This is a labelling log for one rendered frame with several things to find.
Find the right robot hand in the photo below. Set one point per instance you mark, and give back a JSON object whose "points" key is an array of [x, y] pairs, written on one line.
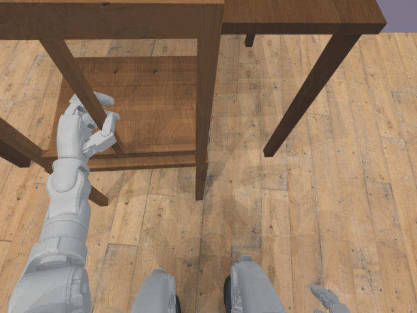
{"points": [[329, 300]]}

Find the robot left forearm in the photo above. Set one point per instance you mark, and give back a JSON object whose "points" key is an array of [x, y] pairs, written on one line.
{"points": [[65, 228]]}

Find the table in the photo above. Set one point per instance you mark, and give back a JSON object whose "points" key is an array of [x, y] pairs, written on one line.
{"points": [[345, 20]]}

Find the left robot upper arm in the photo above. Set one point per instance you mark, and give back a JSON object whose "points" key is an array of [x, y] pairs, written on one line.
{"points": [[60, 290]]}

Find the left robot hand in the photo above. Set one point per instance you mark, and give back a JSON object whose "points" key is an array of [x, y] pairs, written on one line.
{"points": [[76, 125]]}

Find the chair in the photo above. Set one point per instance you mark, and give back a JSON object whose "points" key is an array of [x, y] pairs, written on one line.
{"points": [[164, 102]]}

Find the left robot thigh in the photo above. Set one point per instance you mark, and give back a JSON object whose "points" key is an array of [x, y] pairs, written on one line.
{"points": [[156, 294]]}

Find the right robot shin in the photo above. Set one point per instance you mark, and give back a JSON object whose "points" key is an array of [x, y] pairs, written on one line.
{"points": [[236, 303]]}

